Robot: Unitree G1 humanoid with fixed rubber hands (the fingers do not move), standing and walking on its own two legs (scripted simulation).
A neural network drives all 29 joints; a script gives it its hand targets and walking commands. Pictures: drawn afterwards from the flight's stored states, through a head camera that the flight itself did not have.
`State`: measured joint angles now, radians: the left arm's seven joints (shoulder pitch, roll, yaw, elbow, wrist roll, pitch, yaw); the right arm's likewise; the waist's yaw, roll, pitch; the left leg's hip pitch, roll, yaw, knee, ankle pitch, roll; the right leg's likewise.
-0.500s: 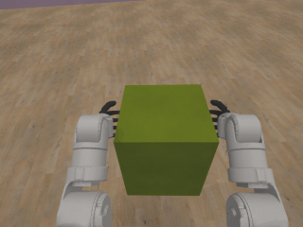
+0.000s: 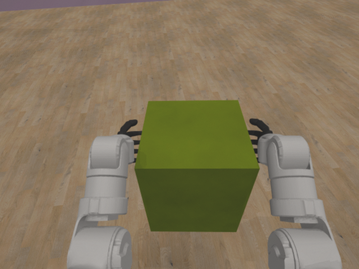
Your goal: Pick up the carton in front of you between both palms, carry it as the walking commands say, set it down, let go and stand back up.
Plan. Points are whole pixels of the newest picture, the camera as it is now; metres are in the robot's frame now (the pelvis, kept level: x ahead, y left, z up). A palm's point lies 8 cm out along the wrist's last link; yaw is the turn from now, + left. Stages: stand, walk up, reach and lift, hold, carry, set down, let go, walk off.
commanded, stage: carry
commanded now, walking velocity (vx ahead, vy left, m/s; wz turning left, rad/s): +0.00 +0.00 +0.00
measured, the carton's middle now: (193, 167) +0.35 +0.00 +0.05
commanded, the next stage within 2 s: none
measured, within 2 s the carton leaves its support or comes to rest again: neither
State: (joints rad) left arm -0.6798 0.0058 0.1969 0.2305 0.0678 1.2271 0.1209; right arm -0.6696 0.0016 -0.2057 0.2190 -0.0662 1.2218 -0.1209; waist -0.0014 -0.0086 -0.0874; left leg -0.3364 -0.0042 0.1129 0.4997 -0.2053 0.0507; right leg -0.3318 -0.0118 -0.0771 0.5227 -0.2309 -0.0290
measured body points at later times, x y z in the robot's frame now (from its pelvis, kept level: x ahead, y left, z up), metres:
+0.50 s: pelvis +0.00 +0.00 +0.00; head -0.01 +0.00 +0.45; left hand +0.36 +0.15 +0.12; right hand +0.36 -0.15 +0.12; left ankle +0.04 +0.09 -0.73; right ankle +0.03 -0.10 -0.73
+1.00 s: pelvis +0.02 +0.00 +0.00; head -0.01 +0.00 +0.44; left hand +0.37 +0.15 +0.12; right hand +0.37 -0.16 +0.12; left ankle +0.04 +0.09 -0.73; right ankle +0.02 -0.10 -0.73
